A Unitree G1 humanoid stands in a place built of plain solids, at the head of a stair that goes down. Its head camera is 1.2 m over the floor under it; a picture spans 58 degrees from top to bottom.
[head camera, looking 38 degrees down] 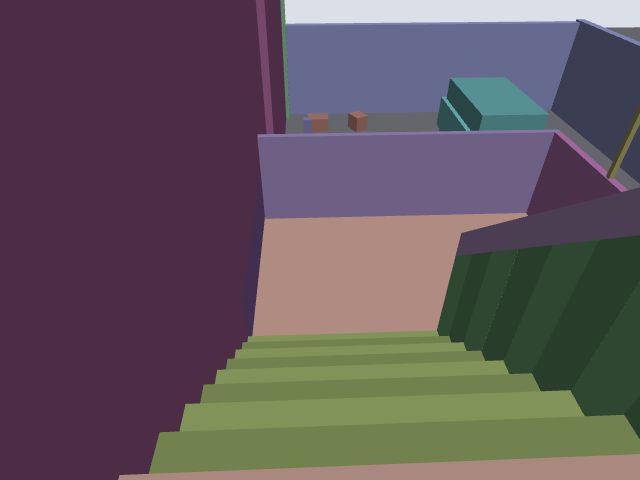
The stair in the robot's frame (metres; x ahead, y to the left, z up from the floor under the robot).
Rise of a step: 0.21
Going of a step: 0.23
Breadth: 1.60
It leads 2 degrees to the left of straight ahead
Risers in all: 9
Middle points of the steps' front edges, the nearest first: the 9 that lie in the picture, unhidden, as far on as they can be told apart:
0.55 -0.27 0.00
0.79 -0.26 -0.21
1.02 -0.25 -0.42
1.25 -0.24 -0.63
1.48 -0.23 -0.84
1.71 -0.22 -1.05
1.94 -0.22 -1.26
2.17 -0.21 -1.47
2.40 -0.20 -1.68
